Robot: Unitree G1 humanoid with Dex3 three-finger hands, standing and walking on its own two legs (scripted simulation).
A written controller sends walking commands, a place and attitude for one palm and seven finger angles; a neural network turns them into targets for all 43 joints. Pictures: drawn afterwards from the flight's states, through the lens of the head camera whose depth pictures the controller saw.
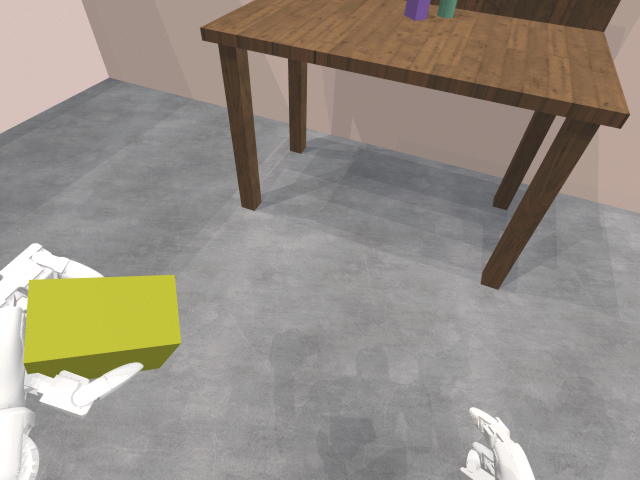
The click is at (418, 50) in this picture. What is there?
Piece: table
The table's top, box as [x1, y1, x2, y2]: [200, 0, 629, 128]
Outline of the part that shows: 200,27 202,40 620,128 629,115 604,33 599,31 461,9 455,9 454,14 451,18 442,18 436,15 438,7 436,5 429,6 426,19 414,21 403,14 406,1 404,0 254,0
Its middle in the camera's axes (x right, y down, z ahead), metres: +0.31 -0.71 +1.35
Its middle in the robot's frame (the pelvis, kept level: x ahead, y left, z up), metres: +1.50 -0.22 +0.01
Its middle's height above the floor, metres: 0.78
